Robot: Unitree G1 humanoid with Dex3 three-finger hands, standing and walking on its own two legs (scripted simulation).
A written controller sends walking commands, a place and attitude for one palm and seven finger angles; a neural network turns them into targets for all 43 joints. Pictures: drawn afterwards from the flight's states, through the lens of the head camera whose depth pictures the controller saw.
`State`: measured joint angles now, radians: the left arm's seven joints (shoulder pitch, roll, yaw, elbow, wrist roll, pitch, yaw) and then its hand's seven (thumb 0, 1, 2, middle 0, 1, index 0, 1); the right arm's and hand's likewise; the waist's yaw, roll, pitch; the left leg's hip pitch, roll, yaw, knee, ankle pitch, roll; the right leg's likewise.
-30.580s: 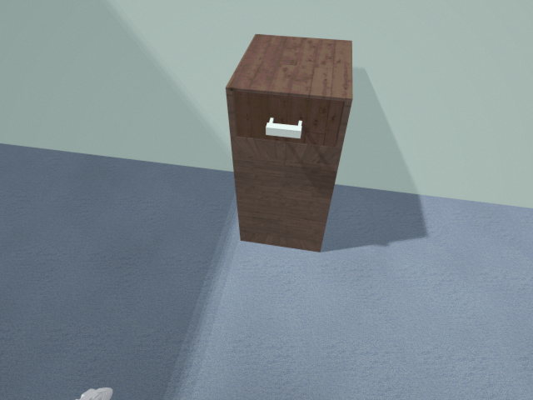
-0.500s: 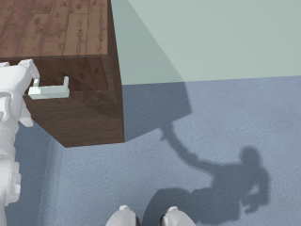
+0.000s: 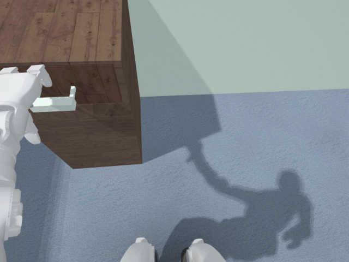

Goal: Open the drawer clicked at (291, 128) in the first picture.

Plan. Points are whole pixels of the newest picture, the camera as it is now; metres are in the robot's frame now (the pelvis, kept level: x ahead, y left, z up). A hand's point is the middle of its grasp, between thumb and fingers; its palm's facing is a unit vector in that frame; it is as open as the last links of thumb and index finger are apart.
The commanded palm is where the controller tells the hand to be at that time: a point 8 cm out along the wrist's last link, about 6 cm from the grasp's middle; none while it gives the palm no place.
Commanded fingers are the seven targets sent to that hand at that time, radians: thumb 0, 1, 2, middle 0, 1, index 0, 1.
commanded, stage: lower the fingers behind the handle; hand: left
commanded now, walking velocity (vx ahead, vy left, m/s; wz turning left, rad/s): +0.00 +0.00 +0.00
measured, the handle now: (54, 97) +0.53 +0.31 -0.04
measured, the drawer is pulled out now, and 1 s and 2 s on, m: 0.00 0.00 0.00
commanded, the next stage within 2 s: close the thumb around the handle in 1.58 s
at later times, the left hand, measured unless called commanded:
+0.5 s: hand (36, 107) +0.48 +0.33 -0.01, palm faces -0.05 -0.02 -1.00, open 13.8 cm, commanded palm +0.47 +0.32 +0.04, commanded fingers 0.00 -0.50 0.30 -0.30 -1.20 -0.30 -1.20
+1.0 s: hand (42, 119) +0.47 +0.34 -0.05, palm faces -0.10 -0.02 -1.00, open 13.9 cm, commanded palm +0.48 +0.31 +0.01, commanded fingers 0.00 -0.50 0.30 -0.30 -1.20 -0.30 -1.20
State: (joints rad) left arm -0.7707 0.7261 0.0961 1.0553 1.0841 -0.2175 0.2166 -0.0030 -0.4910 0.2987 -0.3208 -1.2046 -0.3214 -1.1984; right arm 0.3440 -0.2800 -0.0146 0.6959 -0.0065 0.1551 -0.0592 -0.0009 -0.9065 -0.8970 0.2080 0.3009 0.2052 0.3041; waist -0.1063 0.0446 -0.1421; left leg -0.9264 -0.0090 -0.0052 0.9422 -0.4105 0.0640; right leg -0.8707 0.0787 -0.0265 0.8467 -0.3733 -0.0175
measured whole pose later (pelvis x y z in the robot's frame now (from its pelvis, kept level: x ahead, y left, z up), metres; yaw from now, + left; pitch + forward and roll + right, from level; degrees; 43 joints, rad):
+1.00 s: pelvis -0.01 +0.01 -0.04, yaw -1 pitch +29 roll -7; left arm -0.81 0.74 0.12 1.09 1.13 -0.23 0.32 0.00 -0.49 0.30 -0.32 -1.21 -0.32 -1.20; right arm 0.30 -0.27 -0.01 0.69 -0.04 0.14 -0.03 0.00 -0.91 -0.90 0.21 0.30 0.21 0.30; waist -0.12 0.05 -0.16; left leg -1.18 -0.01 -0.02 1.18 -0.49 0.08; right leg -1.11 0.08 -0.06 1.06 -0.45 0.00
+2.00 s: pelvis -0.01 +0.00 -0.05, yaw -1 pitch +30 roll -6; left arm -0.83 0.80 0.14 1.09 1.11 -0.25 0.27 0.00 -0.05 0.49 -0.35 -1.25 -0.34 -1.25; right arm 0.30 -0.28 0.02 0.68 -0.03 0.12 -0.04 0.00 -0.91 -0.90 0.21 0.30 0.21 0.30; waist -0.13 0.04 -0.16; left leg -1.24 0.00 -0.02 1.22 -0.51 0.07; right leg -1.17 0.09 -0.06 1.12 -0.47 -0.01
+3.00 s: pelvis +0.01 +0.02 -0.03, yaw -2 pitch +26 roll -6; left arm -0.46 0.62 0.18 0.81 1.06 -0.21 0.35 0.02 0.69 0.76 -0.37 -1.35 -0.33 -1.35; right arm 0.27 -0.25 -0.03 0.68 -0.04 0.19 -0.01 0.00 -0.91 -0.90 0.21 0.30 0.21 0.30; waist -0.06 0.05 -0.17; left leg -1.05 0.00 0.02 1.11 -0.52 0.09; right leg -0.99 0.09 -0.01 1.00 -0.46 0.00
